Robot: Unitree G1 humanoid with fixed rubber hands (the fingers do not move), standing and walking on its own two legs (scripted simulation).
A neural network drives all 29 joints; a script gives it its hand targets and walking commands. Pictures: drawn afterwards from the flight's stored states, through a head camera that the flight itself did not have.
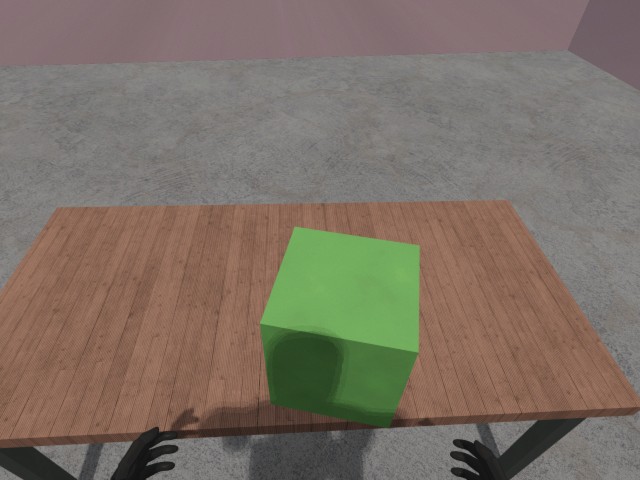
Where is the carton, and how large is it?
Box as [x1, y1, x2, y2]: [260, 227, 419, 428]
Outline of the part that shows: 294,227 260,322 270,401 271,403 388,428 418,352 419,245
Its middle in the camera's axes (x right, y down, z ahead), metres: +0.04 +0.15 +0.67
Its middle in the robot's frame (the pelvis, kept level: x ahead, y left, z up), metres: +0.41 -0.02 -0.09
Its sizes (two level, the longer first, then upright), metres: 0.210 0.200 0.250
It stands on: a table, 0.56 m high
